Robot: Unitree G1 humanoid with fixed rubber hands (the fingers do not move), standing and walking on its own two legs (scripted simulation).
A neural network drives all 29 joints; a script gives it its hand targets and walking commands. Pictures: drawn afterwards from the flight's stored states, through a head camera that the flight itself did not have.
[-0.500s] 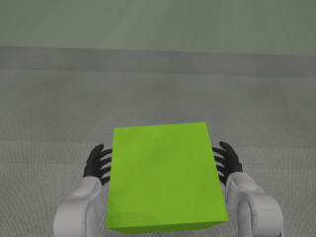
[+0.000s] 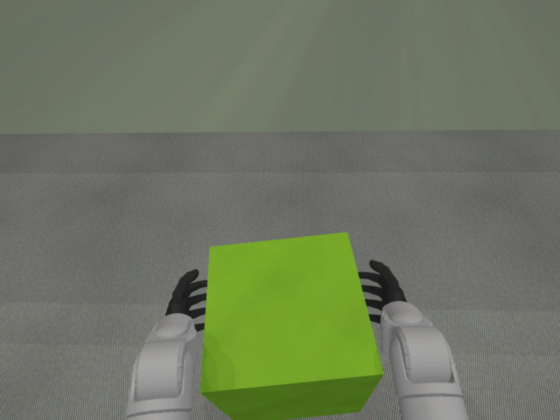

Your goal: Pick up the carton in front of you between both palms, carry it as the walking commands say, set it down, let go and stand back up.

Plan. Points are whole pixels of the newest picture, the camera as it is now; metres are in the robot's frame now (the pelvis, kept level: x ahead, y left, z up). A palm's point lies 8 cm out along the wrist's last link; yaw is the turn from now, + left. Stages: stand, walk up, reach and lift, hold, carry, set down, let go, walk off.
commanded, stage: carry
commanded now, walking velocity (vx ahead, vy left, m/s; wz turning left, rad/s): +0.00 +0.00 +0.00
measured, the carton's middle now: (289, 334) +0.28 +0.00 -0.05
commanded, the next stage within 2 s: none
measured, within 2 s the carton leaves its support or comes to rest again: neither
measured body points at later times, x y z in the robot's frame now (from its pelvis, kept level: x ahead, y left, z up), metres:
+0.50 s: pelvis +0.07 -0.02 -0.02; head +0.09 -0.02 +0.43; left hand +0.37 +0.12 +0.01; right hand +0.36 -0.18 +0.00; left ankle +0.03 +0.10 -0.75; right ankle +0.04 -0.09 -0.75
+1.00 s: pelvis +0.07 +0.00 -0.02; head +0.06 +0.00 +0.43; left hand +0.38 +0.14 +0.01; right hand +0.36 -0.16 +0.00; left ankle +0.03 +0.10 -0.75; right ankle +0.04 -0.09 -0.75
